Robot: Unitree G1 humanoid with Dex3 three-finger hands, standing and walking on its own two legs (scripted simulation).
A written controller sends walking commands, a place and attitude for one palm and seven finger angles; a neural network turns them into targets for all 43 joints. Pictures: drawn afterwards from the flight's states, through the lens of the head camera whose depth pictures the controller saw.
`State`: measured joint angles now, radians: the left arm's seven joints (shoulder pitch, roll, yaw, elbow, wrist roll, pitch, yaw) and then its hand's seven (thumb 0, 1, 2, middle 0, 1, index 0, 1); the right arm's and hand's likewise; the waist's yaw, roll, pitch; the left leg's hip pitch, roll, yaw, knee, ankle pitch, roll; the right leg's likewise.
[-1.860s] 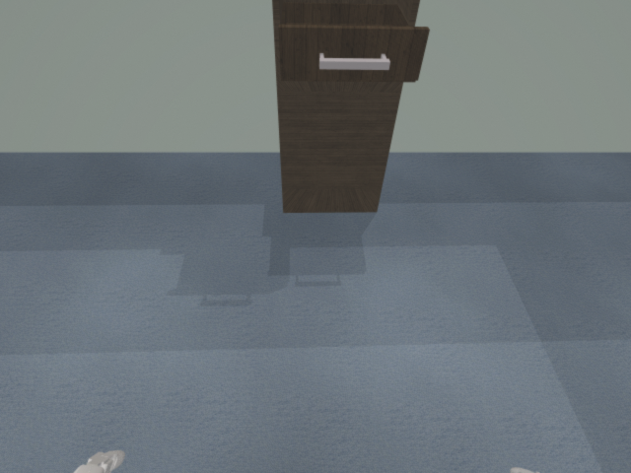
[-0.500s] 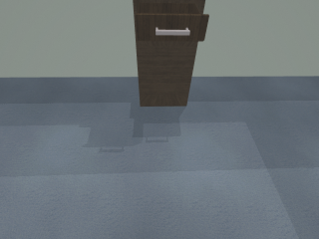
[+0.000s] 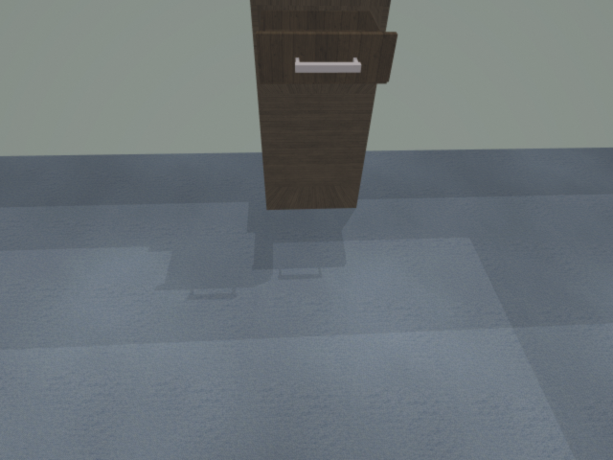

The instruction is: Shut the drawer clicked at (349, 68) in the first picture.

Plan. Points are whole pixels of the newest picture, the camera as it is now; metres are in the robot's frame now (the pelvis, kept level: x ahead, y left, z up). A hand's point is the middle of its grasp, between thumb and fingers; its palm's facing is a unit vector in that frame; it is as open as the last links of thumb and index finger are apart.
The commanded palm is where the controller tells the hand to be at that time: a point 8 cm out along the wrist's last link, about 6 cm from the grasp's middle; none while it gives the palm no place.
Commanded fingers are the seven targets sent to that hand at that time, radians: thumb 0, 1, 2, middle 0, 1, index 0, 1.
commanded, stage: walk to a spot facing it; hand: left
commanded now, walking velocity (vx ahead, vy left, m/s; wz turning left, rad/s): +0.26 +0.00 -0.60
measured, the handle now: (327, 64) +1.09 +0.03 +0.04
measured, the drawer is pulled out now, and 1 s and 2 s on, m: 0.23 0.23 0.23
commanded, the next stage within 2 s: none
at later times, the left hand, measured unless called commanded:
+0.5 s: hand out of the picture +0.09 +0.13 -0.17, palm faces -0.16 -0.97 -0.19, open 7.4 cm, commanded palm none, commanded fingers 0.00 0.90 0.90 -0.20 -0.30 -0.20 -0.30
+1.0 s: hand (247, 301) +0.44 +0.16 -0.18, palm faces -0.43 -0.88 -0.20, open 7.4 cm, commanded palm none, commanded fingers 0.00 0.90 0.90 -0.20 -0.30 -0.20 -0.30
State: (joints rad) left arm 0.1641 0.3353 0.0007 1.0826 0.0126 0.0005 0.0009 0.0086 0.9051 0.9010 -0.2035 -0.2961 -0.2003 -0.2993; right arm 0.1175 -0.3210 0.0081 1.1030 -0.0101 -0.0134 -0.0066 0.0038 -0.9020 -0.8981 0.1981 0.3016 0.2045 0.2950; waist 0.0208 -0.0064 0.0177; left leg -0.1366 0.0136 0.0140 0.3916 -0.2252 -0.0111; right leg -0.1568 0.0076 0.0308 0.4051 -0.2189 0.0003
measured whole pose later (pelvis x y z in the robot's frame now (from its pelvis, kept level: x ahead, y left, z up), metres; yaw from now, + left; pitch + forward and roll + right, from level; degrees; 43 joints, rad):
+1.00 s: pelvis +0.30 -0.01 +0.00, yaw -32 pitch -1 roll -1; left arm 0.29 0.27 0.11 0.96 0.04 0.01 -0.03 0.01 0.91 0.90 -0.20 -0.29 -0.19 -0.30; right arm 0.26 -0.15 -0.04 0.96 -0.01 -0.09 -0.03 -0.01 -0.93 -0.90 0.20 0.30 0.21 0.30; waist 0.04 -0.06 0.02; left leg -0.19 0.07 0.24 0.47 -0.26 0.05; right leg -0.58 -0.05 -0.03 1.27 -0.24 0.00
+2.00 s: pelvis +0.48 -0.12 +0.00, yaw -65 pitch +0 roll -1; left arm 0.34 0.26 0.10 0.97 0.03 0.05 -0.03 0.01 0.91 0.90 -0.20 -0.30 -0.20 -0.30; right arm 0.19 -0.17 -0.02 0.88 -0.02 -0.01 -0.02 0.00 -0.90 -0.90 0.20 0.30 0.20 0.29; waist 0.06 -0.06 0.01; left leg -0.15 0.04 0.09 0.45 -0.31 0.02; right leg -0.52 0.07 0.01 0.97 -0.38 0.03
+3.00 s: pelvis +0.50 -0.21 +0.00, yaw -68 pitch +2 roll -2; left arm 0.21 0.24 0.10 0.97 0.02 0.06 0.02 0.01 0.91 0.90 -0.20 -0.30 -0.20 -0.30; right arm 0.26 -0.16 -0.04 0.95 -0.02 0.01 -0.01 0.00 -0.91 -0.90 0.20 0.30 0.20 0.29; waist -0.01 -0.02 0.07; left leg -0.32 -0.01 0.06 0.48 -0.19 0.08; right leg -0.50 -0.07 -0.01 1.14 -0.36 0.07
